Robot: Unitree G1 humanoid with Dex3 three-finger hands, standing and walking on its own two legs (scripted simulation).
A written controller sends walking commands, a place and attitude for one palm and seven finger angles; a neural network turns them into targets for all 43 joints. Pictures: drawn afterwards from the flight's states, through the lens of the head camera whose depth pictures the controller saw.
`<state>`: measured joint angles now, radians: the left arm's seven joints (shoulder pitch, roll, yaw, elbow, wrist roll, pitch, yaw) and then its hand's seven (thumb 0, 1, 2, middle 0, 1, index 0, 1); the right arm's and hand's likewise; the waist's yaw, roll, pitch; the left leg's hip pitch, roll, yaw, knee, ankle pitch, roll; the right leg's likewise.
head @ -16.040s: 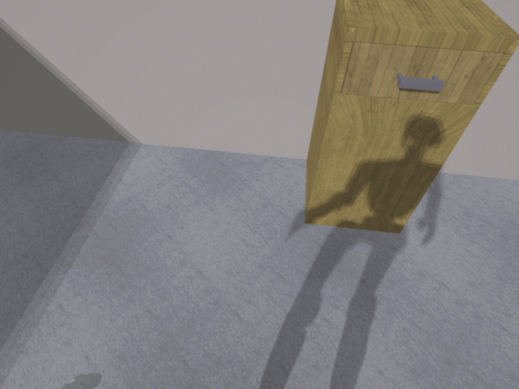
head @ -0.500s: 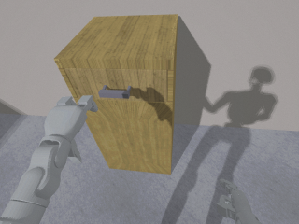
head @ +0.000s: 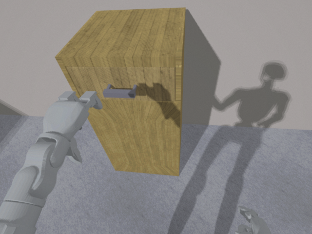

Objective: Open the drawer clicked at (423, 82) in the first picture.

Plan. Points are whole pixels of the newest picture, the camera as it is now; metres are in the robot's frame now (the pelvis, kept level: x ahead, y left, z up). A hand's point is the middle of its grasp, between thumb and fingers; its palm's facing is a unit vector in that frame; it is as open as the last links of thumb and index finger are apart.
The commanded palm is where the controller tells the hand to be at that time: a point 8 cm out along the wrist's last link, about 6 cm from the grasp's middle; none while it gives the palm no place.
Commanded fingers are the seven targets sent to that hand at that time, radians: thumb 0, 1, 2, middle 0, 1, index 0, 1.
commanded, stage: move the hooked fingers above the handle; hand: left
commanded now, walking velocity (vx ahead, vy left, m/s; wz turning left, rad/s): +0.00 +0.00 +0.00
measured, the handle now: (120, 90) +0.59 +0.24 +0.01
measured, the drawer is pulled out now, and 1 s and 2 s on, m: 0.00 0.00 0.00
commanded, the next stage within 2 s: none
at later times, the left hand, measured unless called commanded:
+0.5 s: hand (90, 117) +0.36 +0.23 +0.12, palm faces +0.04 -0.03 -1.00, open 13.9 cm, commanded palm +0.34 +0.24 +0.17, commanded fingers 0.00 -0.50 0.30 -0.30 -1.20 -0.30 -1.20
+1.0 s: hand (103, 101) +0.44 +0.23 +0.10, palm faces +0.00 +0.00 -1.00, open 13.9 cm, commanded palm +0.43 +0.23 +0.15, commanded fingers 0.00 -0.50 0.30 -0.30 -1.20 -0.30 -1.20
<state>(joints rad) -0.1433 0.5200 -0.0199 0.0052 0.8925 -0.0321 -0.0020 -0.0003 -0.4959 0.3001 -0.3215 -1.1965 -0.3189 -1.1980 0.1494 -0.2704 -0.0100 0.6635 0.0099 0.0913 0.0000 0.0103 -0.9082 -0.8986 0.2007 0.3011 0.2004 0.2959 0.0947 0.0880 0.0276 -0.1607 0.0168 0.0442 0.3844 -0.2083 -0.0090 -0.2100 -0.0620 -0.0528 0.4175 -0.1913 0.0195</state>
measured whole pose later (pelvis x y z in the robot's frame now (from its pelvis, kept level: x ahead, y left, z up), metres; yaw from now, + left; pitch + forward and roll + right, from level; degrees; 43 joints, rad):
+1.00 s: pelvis +0.01 +0.00 -0.01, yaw -1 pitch +7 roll +1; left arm -0.64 0.51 -0.07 0.68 1.00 -0.09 0.08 0.00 -0.49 0.30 -0.32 -1.20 -0.32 -1.20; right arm 0.26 -0.26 -0.04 0.69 0.02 0.10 -0.03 0.01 -0.91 -0.90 0.20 0.30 0.20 0.30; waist 0.00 0.05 -0.04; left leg -0.34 0.03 0.05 0.49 -0.26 -0.01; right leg -0.39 -0.06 -0.04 0.51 -0.23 0.02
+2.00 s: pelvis +0.01 +0.01 -0.03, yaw -2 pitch +17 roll +0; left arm -1.07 0.62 -0.01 1.18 1.11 -0.10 0.17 0.00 -0.49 0.30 -0.35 -1.21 -0.35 -1.22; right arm 0.36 -0.27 -0.02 0.69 0.01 0.08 -0.04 0.00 -0.91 -0.90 0.20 0.30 0.20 0.30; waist -0.16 0.04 -0.09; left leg -0.64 0.05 0.06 0.67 -0.33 0.00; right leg -0.67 -0.04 -0.02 0.63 -0.26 0.03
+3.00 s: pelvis -0.02 +0.02 -0.04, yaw -2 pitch +19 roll -1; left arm -1.17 0.68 0.00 1.26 1.12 -0.13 0.18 0.00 -0.49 0.30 -0.37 -1.23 -0.37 -1.23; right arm 0.38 -0.29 0.01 0.68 0.01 0.07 -0.06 0.00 -0.91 -0.90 0.21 0.30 0.20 0.30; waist -0.20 0.05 -0.08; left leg -0.77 0.04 0.06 0.76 -0.33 0.02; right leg -0.80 -0.04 -0.01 0.70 -0.24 0.04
